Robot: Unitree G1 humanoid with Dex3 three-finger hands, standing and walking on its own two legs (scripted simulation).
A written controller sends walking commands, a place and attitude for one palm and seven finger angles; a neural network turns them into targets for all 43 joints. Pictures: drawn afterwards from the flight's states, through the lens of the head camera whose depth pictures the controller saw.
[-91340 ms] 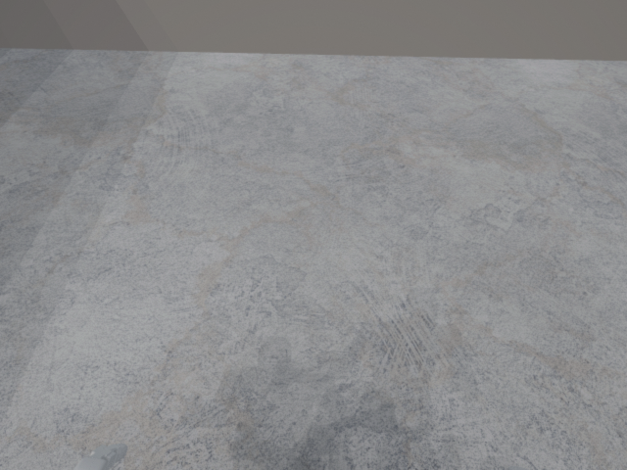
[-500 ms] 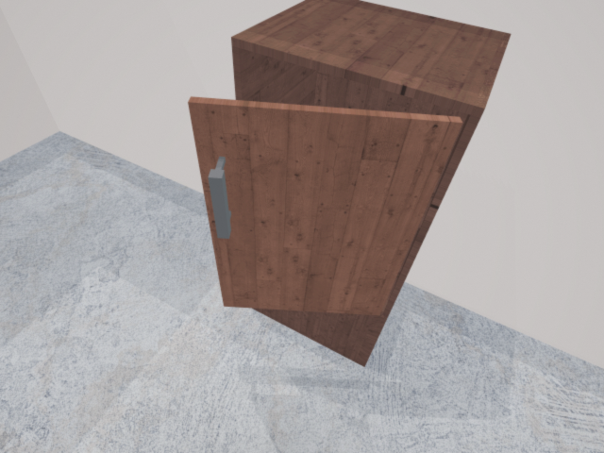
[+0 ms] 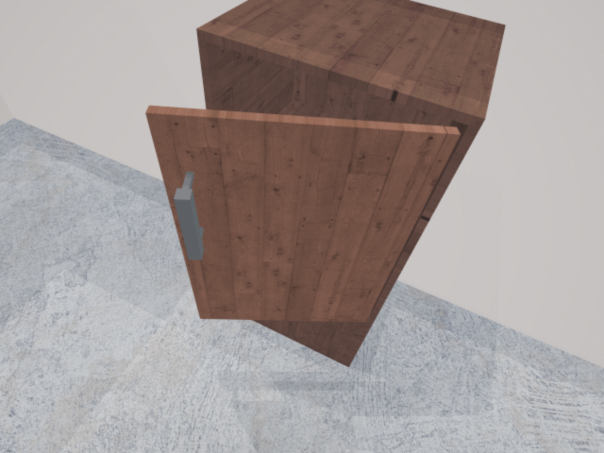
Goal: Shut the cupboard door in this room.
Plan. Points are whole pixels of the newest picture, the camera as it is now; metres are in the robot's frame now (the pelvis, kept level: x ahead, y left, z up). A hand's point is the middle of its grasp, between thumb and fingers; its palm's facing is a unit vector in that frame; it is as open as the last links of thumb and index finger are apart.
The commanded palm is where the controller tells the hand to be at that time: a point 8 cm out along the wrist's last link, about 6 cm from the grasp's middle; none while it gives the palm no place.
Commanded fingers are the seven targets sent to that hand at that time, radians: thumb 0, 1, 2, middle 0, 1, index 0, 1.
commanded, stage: come to a stop and stand still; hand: left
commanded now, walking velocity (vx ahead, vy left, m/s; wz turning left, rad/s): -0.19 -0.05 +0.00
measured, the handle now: (192, 217) +0.45 +0.20 +0.02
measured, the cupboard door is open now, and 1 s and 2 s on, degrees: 26 26 26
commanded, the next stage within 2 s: look again from close up in 1.20 s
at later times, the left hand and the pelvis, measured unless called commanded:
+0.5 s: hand out of the picture +0.07 +0.17 -0.19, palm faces +0.07 -0.99 -0.14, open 7.3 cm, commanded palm none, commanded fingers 0.00 0.90 0.90 -0.20 -0.30 -0.20 -0.30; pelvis -0.02 -0.01 -0.02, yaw +1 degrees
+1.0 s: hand out of the picture -0.06 +0.14 -0.18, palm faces +0.02 -0.99 -0.16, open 7.4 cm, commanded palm none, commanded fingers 0.00 0.90 0.90 -0.20 -0.30 -0.20 -0.30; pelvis -0.05 -0.01 -0.01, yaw +2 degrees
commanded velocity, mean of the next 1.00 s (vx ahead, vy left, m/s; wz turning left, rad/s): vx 0.00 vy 0.00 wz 0.00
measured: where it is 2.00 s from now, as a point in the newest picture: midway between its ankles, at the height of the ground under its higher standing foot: outside the picture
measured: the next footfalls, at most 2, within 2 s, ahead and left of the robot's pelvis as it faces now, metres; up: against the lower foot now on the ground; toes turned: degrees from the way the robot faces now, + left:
right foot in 0.16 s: +0.11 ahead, -0.16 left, +0.00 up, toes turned -4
right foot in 0.82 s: -0.03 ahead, -0.12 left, +0.00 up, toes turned +0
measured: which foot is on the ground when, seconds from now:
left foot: down 0.00-1.00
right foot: up 0.00-0.14, down 0.16-0.44, up 0.46-0.80, down 0.82-1.00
